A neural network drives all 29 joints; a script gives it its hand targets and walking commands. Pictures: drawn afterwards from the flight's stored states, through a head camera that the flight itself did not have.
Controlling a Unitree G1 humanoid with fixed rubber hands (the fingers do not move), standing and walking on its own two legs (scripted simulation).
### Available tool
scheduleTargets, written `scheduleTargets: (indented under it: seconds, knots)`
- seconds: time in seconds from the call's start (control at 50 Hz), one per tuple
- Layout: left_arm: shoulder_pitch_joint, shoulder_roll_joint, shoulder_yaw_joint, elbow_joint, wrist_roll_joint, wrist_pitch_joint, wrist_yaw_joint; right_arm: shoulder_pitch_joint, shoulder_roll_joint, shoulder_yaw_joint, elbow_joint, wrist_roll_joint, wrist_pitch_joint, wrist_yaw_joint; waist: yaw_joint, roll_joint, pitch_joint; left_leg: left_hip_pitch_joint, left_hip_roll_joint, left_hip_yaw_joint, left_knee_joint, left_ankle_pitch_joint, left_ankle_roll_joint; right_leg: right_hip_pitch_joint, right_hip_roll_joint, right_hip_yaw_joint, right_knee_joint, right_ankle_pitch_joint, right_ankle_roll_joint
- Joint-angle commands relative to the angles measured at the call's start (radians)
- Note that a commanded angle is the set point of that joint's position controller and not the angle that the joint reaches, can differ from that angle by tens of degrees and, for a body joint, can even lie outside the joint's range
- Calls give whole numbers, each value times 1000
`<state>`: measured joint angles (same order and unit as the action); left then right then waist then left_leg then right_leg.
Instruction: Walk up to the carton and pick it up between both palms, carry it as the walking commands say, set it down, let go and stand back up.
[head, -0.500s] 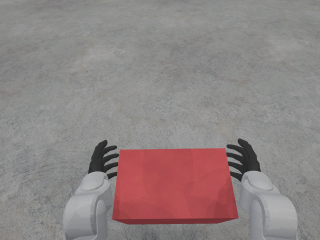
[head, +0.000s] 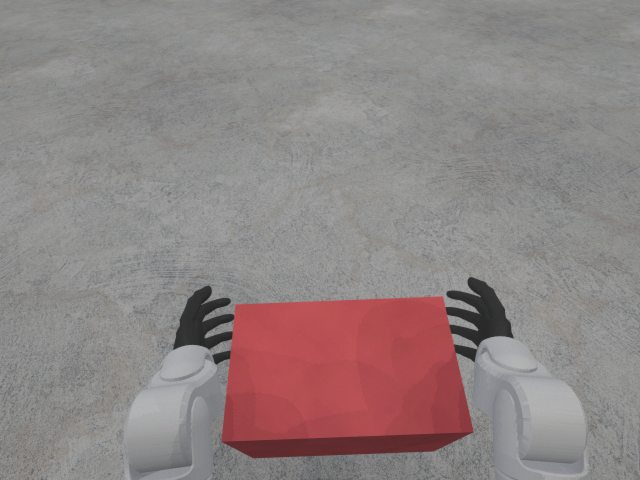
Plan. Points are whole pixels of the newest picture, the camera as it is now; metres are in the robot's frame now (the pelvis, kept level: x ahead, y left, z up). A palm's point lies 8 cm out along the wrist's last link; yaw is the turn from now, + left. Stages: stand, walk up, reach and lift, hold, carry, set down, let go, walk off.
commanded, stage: carry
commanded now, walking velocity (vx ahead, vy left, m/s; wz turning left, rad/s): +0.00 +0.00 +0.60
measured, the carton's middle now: (341, 383) +0.26 +0.00 +0.01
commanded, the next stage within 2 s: none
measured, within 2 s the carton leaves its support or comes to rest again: neither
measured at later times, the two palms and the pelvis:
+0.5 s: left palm (111, 443) +0.16 +0.21 +0.12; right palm (452, 372) +0.22 -0.10 +0.11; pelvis -0.05 +0.00 +0.02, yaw +14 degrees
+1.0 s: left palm out of the picture -0.01 +0.33 +0.10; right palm (270, 430) +0.17 +0.07 +0.10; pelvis -0.13 +0.05 +0.01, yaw +34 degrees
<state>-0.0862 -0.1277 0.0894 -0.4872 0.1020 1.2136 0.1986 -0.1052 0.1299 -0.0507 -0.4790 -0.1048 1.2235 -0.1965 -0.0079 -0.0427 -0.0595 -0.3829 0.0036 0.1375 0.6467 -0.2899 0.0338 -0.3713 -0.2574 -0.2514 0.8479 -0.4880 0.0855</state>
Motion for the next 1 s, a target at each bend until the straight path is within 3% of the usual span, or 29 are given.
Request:
scheduleTargets:
  seconds: [0.0, 0.04, 0.08, 0.12, 0.22, 0.3, 0.34, 0.36, 0.38, 0.4, 0.42, 0.44, 0.46, 0.5, 0.52, 0.58, 0.66, 0.72, 0.74, 0.76, 0.78, 0.8, 0.82, 0.86, 0.9, 0.98]
  knots:
    - [-389, -902, -692, -89, -394, 5, -255, -278, 886, 580, -32, 359, 1, 250, -15, 250, -214, 356, 343, -462, -173, 856, 204, -269, 110, 160, 372, -187, 26]
    - [-456, -970, -726, -122, -432, -16, -269, -337, 941, 588, -65, 365, -24, 261, -13, 183, -208, 278, 281, -360, -209, 578, 180, -252, 115, 196, 400, -82, 5]
    - [-442, -994, -727, -127, -436, -30, -271, -327, 962, 594, -75, 366, -39, 264, -9, 167, -236, 244, 229, -306, -216, 443, 169, -197, 134, 186, 356, 24, -7]
    - [-422, -983, -721, -126, -429, -37, -268, -317, 948, 604, -91, 371, -46, 264, -11, 155, -246, 252, 231, -344, -224, 432, 186, -186, 158, 185, 274, 30, -15]
    - [-340, -936, -686, -80, -394, -25, -258, -277, 891, 612, -99, 364, -33, 259, -16, 169, -245, 265, 256, -432, -225, 555, 226, -140, 205, 187, 68, 15, -21]
    - [-325, -926, -659, -71, -380, -21, -256, -300, 887, 630, -122, 374, -23, 258, -14, 174, -254, 217, 231, -449, -233, 552, 207, -22, 244, 176, -104, 20, -26]
    - [-315, -927, -646, -64, -377, -18, -255, -313, 888, 638, -128, 377, -18, 256, 1, 158, -268, 151, 189, -412, -223, 471, 163, 117, 254, 138, -297, 71, -32]
    - [-315, -927, -639, -60, -374, -16, -256, -316, 887, 640, -125, 377, -17, 255, 10, 140, -280, 76, 163, -381, -204, 384, 127, 240, 235, 122, -421, 141, -39]
    - [-310, -920, -628, -49, -370, -14, -258, -323, 887, 640, -120, 374, -15, 253, 19, 73, -270, -62, 115, -344, -139, 245, 77, 379, 147, 206, -507, 170, -65]
    - [-316, -905, -620, -42, -362, -19, -262, -343, 883, 655, -136, 373, -10, 257, 28, -241, -208, -273, -48, -162, 76, -92, 5, 408, -142, 516, -625, 257, -183]
    - [-346, -925, -627, -60, -365, -19, -263, -399, 893, 654, -159, 379, -12, 258, 15, -216, -176, -292, -30, -103, 360, -296, -20, 298, -288, 537, -610, 406, -288]
    - [-361, -918, -630, -84, -361, -17, -265, -408, 907, 659, -133, 388, -9, 258, 11, -49, -136, -286, 3, -118, 498, -281, -30, 238, -267, 485, -596, 487, -300]
    - [-370, -907, -629, -97, -358, -19, -267, -402, 919, 666, -107, 394, -8, 259, 9, 25, -133, -274, 19, -129, 556, -219, -30, 218, -218, 395, -583, 480, -270]
    - [-363, -899, -620, -82, -347, -20, -269, -374, 929, 673, -77, 391, -5, 262, 0, -38, -137, -274, 41, -115, 551, -119, -44, 270, -119, 242, -527, 505, -197]
    - [-366, -890, -616, -89, -350, -19, -270, -385, 925, 674, -88, 393, -5, 259, 1, -77, -131, -273, 33, -89, 522, -111, -53, 282, -96, 201, -506, 532, -182]
    - [-347, -852, -607, -76, -354, -5, -268, -376, 896, 664, -79, 386, 8, 242, 9, -137, -135, -239, 21, -39, 410, -141, -64, 287, -106, 159, -475, 586, -188]
    - [-345, -844, -608, -70, -360, 9, -266, -345, 880, 643, -62, 371, 23, 232, 13, -200, -155, -122, 13, 13, 176, -125, -55, 278, -124, 93, -401, 673, -168]
    - [-339, -864, -625, -70, -365, 12, -261, -343, 875, 625, -59, 368, 30, 237, 18, -209, -188, -33, 0, 46, -48, -58, -41, 308, -139, 57, -311, 706, -141]
    - [-338, -869, -631, -65, -365, 12, -258, -330, 873, 618, -50, 366, 32, 241, 6, -169, -212, 63, -10, 77, -214, 81, -41, 292, -119, 8, -237, 673, -103]
    - [-341, -876, -639, -64, -363, 13, -256, -317, 874, 612, -37, 369, 31, 244, 0, -70, -225, 226, 13, 30, -291, 163, -29, 165, -78, -34, -131, 571, -63]
    - [-359, -874, -652, -78, -364, 15, -253, -291, 868, 602, -25, 367, 30, 248, -11, 117, -204, 406, 210, -259, -258, 482, 35, -127, -15, -11, 53, 148, -19]
    - [-406, -876, -692, -114, -380, 22, -255, -262, 862, 564, -1, 349, 20, 252, -29, 400, -200, 441, 393, -564, -212, 862, 172, -315, 117, 42, 233, -211, 37]
    - [-419, -926, -700, -101, -379, 12, -261, -312, 903, 582, -40, 365, 9, 260, -11, 270, -213, 410, 343, -464, -191, 816, 180, -295, 96, 163, 344, -175, 17]
    - [-486, -993, -743, -148, -420, -10, -277, -362, 950, 584, -69, 360, -17, 276, -9, 205, -208, 315, 272, -337, -226, 542, 143, -259, 98, 196, 362, -54, 0]
    - [-473, -1017, -746, -152, -428, -22, -280, -347, 973, 586, -74, 359, -32, 278, -7, 187, -231, 274, 219, -285, -247, 407, 139, -203, 118, 190, 324, 44, -11]
    - [-410, -984, -728, -132, -412, -20, -272, -312, 927, 599, -95, 354, -34, 273, -15, 162, -237, 295, 237, -380, -259, 430, 186, -188, 163, 202, 161, 27, -20]
